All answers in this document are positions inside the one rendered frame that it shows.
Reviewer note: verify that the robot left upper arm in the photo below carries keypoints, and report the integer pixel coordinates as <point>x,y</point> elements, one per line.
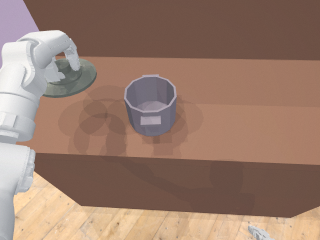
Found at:
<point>16,176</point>

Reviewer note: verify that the left robot hand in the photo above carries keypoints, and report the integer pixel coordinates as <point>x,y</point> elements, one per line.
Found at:
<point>58,42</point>

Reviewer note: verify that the lid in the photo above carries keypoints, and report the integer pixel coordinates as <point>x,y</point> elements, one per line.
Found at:
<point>74,82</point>

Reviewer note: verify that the right robot hand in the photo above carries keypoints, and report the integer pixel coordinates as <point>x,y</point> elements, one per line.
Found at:
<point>259,234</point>

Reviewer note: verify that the knob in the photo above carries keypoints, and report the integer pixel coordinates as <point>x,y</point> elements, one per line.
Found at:
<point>63,66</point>

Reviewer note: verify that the table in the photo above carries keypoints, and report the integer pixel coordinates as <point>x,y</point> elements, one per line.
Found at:
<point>246,136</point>

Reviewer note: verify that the robot left forearm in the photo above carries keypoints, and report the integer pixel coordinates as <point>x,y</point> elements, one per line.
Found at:
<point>22,83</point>

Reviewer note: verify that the pot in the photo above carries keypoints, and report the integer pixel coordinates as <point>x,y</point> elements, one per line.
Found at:
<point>151,104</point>

